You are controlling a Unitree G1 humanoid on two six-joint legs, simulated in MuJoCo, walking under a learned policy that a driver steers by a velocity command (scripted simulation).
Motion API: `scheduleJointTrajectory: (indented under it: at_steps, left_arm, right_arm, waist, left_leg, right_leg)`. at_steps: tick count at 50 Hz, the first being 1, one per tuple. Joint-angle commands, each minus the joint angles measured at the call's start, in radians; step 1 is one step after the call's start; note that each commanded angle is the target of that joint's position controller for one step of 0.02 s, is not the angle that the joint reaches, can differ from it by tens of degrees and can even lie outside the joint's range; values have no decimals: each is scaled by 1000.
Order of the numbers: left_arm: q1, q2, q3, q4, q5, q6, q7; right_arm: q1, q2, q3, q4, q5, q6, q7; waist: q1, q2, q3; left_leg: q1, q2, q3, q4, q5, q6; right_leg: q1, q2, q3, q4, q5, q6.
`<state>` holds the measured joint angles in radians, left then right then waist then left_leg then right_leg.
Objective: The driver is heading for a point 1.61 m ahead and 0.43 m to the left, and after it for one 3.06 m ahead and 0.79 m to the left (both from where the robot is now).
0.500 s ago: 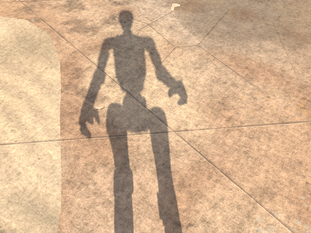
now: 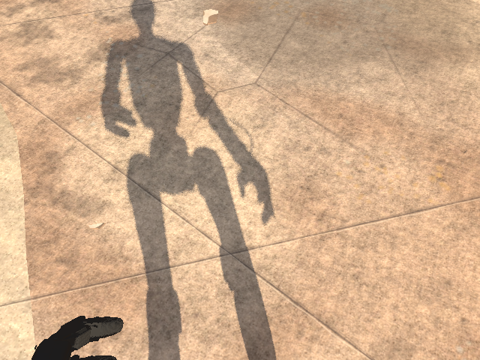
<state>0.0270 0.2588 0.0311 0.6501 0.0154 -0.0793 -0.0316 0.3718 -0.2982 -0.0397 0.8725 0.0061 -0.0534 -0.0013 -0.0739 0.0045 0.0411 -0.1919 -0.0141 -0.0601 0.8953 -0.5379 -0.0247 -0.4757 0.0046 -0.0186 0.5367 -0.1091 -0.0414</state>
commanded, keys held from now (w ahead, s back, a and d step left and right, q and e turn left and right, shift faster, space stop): no key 0.14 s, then q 0.72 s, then no key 0.14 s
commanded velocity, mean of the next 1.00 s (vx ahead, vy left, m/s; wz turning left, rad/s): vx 0.06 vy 0.00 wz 0.35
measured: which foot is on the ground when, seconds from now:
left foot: up 0.00-0.34, down 0.36-0.74, up 0.76-1.00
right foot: down 0.00-0.38, up 0.40-0.72, down 0.74-1.00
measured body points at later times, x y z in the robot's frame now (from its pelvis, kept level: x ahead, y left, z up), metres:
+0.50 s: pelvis +0.08 +0.02 +0.01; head +0.12 +0.04 +0.46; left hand +0.20 +0.31 -0.11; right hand +0.23 -0.26 -0.08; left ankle +0.09 +0.12 -0.73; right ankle +0.08 -0.11 -0.67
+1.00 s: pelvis +0.10 -0.02 +0.02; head +0.14 -0.02 +0.47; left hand +0.09 +0.28 -0.09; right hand +0.34 -0.24 -0.10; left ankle +0.03 +0.12 -0.66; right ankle +0.14 -0.12 -0.73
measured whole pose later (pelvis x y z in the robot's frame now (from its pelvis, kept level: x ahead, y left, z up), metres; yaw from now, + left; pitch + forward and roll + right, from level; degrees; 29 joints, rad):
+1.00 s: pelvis +0.10 -0.02 +0.02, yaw +25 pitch +1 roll +1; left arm 0.14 0.26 0.05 0.83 0.01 0.01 0.04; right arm 0.19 -0.34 -0.10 0.73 0.01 0.06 -0.04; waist 0.02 0.04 0.06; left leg -0.46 0.00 -0.08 0.96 -0.41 -0.10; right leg -0.20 -0.02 -0.06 0.40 -0.21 -0.02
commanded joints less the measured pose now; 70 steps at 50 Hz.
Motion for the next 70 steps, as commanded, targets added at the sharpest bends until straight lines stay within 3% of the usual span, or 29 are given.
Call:
scheduleJointTrajectory:
  at_steps: [1, 3, 6, 10, 14, 17, 18, 20, 21, 23, 25, 29, 36, 37, 38, 39, 40, 42, 44, 48, 55, 56, 57, 58, 59, 60, 63, 66, 70]
  left_arm:
    - [226, 142, 45, 14, -14, 18, 9]
    - [118, 91, 27, 20, -4, 13, 5]
    - [43, 97, 30, 44, 17, 5, 2]
    - [53, 125, 37, 92, 15, 17, 20]
    - [72, 180, 55, 120, -5, 51, 45]
    - [85, 174, 58, 135, -27, 73, 62]
    - [114, 157, 56, 145, -28, 77, 66]
    - [67, 99, 47, 99, 5, 73, 76]
    - [-10, 115, 50, 77, 3, 74, 77]
    - [48, 124, 62, 103, -19, 82, 70]
    - [43, 131, 66, 105, -13, 83, 75]
    - [23, 97, 54, 102, -29, 73, 65]
    - [130, 144, 72, 136, -28, 64, 39]
    - [160, 200, 87, 138, -13, 66, 45]
    - [130, 290, 103, 129, 10, 77, 52]
    - [105, 243, 91, 106, 38, 70, 50]
    - [44, 188, 73, 87, 33, 63, 53]
    - [-17, 142, 61, 77, -3, 60, 61]
    - [15, 139, 54, 91, -6, 65, 70]
    - [102, 172, 60, 128, -7, 76, 77]
    - [80, 210, 63, 160, -38, 85, 48]
    - [118, 185, 54, 181, -44, 82, 46]
    - [154, 144, 38, 187, -20, 72, 38]
    - [188, 83, 21, 178, 16, 59, 29]
    - [114, 108, 23, 169, 8, 62, 38]
    - [92, 136, 29, 166, -3, 68, 42]
    - [105, 146, 30, 191, 3, 80, 53]
    - [136, 177, 33, 231, -6, 76, 45]
    - [125, 151, 28, 266, -3, 65, 46]
  right_arm:
    - [4, -133, -23, -74, 21, -13, -3]
    - [-24, -104, -25, -73, -3, 20, -18]
    - [21, -43, -13, -53, -9, 52, -31]
    - [-49, -59, -15, -58, -8, 71, -33]
    - [-172, -106, -34, -120, -3, 86, -29]
    - [-161, -92, -39, -129, -10, 81, -19]
    - [-150, -117, -47, -134, -14, 78, -17]
    - [-131, -237, -81, -144, -8, 76, -23]
    - [-73, -199, -73, -141, -23, 62, -23]
    - [-138, -179, -71, -160, -14, 36, -27]
    - [-198, -165, -70, -178, 11, 40, -35]
    - [-188, -183, -84, -183, 8, 72, -48]
    - [-252, -170, -81, -208, 24, 97, -48]
    - [-220, -127, -69, -209, 14, 97, -49]
    - [-183, -71, -56, -233, 12, 90, -45]
    - [-171, -161, -82, -220, 0, 79, -44]
    - [-154, -215, -104, -197, 11, 81, -41]
    - [-126, -187, -106, -166, 6, 101, -48]
    - [-156, -143, -93, -184, 10, 106, -43]
    - [-230, -92, -65, -227, 9, 93, -38]
    - [-163, -84, -48, -190, 2, 94, -16]
    - [-150, -101, -52, -182, -1, 94, -15]
    - [-137, -151, -60, -186, -4, 97, -22]
    - [-182, -208, -64, -206, -17, 104, -31]
    - [-214, -128, -43, -208, -29, 90, -20]
    - [-254, -99, -33, -205, -33, 75, -11]
    - [-282, -103, -31, -175, -21, 49, -9]
    - [-251, -75, -19, -149, -27, 52, -9]
    - [-247, -93, -22, -118, -19, 52, -14]
  waist:
    - [127, -105, -271]
    - [58, -68, -166]
    - [3, -119, -158]
    - [34, -121, -174]
    - [70, -109, -71]
    - [51, -83, -56]
    - [50, -37, -55]
    - [64, 291, -52]
    - [0, 279, -75]
    - [50, 145, -119]
    - [71, 98, -133]
    - [58, 134, -173]
    - [105, 156, -145]
    - [93, 47, -164]
    - [43, -247, -131]
    - [64, -217, -121]
    - [40, -141, -92]
    - [27, -127, -50]
    - [55, -136, -33]
    - [109, -147, -72]
    - [70, -158, -87]
    - [61, -134, -83]
    - [78, -31, -133]
    - [137, 191, -150]
    - [85, 178, -148]
    - [94, 153, -112]
    - [104, 167, -69]
    - [90, 66, -38]
    - [90, 12, -34]
  left_leg:
    - [-456, 53, -31, 351, -51, -21]
    - [-340, 112, -23, 210, 50, -35]
    - [-133, 99, 12, 17, 133, -56]
    - [-49, 95, 22, -160, 313, -38]
    - [-132, 84, 47, -191, 237, 5]
    - [-95, 64, 70, -334, 311, 49]
    - [-68, 86, 22, -412, 445, 78]
    - [23, 309, -352, -546, 716, 279]
    - [89, 358, -443, -587, 767, 349]
    - [122, 302, -337, -539, 844, 299]
    - [126, 262, -285, -521, 857, 246]
    - [117, 214, -270, -506, 866, 237]
    - [-35, 129, -350, -463, 549, 156]
    - [-153, 64, -293, -339, 337, 105]
    - [-367, -109, -114, -147, -22, 42]
    - [-389, -53, -118, 89, -101, 1]
    - [-376, -30, -121, 194, -36, -7]
    - [-407, -12, -94, 274, 83, -37]
    - [-407, -8, -59, 287, 135, -61]
    - [-377, 18, -28, 70, 132, -82]
    - [-17, 5, 92, -457, 321, -17]
    - [74, 9, 72, -581, 434, 15]
    - [218, 113, -55, -575, 647, 51]
    - [244, 281, -223, -522, 858, 157]
    - [121, 315, -248, -547, 740, 249]
    - [93, 268, -217, -564, 631, 239]
    - [48, 181, -147, -562, 502, 145]
    - [3, 109, -90, -566, 352, 87]
    - [24, 91, -69, -529, 454, 83]
  right_leg:
    - [620, -333, 358, -106, 630, -247]
    - [364, -263, 246, -181, 576, -207]
    - [172, -213, 136, -239, 581, -208]
    - [169, -225, 102, -272, 320, -193]
    - [187, -266, 148, -287, -54, -184]
    - [231, -254, 127, -201, -45, -139]
    - [230, -217, 87, -125, -39, -90]
    - [12, 54, -101, 194, -267, 64]
    - [-100, 66, -2, 399, -505, 76]
    - [-141, 26, 83, 560, -472, 77]
    - [-127, 1, 92, 477, -378, 90]
    - [-8, 35, 75, 267, -284, 118]
    - [299, 32, 62, -185, -32, 74]
    - [423, -118, 186, -222, -3, 20]
    - [458, -334, 443, -257, 156, -129]
    - [375, -434, 522, -277, 176, -238]
    - [331, -382, 427, -272, 146, -223]
    - [329, -273, 270, -260, 56, -149]
    - [321, -240, 194, -263, 112, -159]
    - [447, -263, 168, -244, 201, -196]
    - [355, -251, 116, -156, 290, -158]
    - [309, -227, 101, -128, 235, -107]
    - [225, -178, 53, -51, 96, -26]
    - [116, -76, -40, 33, -235, 60]
    - [166, -68, 1, 48, -350, 90]
    - [174, -68, 8, 48, -315, 95]
    - [235, -75, 32, -79, -76, 94]
    - [286, -79, 24, -114, -21, 73]
    - [303, -81, 32, -146, 25, 75]
Velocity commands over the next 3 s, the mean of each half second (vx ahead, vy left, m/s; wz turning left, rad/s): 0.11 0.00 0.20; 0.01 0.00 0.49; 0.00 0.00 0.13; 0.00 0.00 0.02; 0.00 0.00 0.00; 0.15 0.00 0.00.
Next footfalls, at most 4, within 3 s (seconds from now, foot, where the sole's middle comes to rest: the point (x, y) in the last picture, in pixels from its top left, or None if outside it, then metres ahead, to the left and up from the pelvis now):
0.36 left None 0.13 0.13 -0.76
0.74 right None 0.18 -0.09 -0.76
1.14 left None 0.07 0.13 -0.76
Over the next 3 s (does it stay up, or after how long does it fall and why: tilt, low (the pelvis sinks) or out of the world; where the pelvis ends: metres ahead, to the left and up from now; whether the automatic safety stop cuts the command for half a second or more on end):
stays up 0.16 0.01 0.01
